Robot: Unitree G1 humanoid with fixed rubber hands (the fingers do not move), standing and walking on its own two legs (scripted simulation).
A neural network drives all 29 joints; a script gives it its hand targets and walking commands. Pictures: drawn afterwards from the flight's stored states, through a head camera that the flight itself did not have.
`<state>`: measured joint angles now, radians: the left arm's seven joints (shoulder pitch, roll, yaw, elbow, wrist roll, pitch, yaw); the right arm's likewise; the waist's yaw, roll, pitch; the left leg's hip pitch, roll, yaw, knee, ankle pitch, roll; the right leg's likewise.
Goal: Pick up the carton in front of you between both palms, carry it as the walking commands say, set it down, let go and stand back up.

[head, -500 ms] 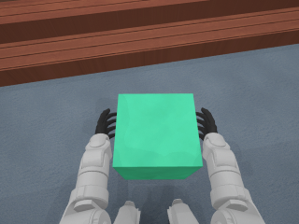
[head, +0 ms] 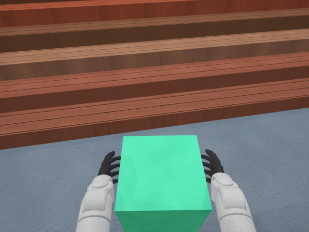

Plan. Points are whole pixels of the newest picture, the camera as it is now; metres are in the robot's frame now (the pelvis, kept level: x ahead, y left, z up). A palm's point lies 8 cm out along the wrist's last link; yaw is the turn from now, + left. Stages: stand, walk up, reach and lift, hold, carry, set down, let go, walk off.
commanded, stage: reach and lift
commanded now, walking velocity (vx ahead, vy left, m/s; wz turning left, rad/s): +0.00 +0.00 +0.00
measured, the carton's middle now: (160, 187) +0.30 +0.00 -0.06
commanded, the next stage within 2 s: hold in 1.04 s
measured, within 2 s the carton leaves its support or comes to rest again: neither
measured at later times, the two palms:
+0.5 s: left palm (103, 177) +0.29 +0.15 +0.03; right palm (218, 175) +0.28 -0.15 +0.03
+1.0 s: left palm (103, 174) +0.29 +0.15 +0.04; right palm (219, 172) +0.29 -0.15 +0.04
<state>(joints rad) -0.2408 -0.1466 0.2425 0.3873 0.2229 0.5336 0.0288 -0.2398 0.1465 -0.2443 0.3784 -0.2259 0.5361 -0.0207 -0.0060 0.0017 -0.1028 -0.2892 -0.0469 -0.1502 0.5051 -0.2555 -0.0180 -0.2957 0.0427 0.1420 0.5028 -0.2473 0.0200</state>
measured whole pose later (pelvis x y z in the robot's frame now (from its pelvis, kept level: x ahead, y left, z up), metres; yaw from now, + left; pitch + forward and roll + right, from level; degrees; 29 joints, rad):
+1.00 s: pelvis +0.00 +0.00 +0.01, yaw +0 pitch -5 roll +0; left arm -0.25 -0.15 0.22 0.28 0.27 0.69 0.00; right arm -0.25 0.15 -0.22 0.28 -0.27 0.69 0.00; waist 0.00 0.00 -0.01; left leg -0.08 -0.03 -0.14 0.37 -0.21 -0.01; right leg -0.09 0.03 0.14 0.37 -0.20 0.02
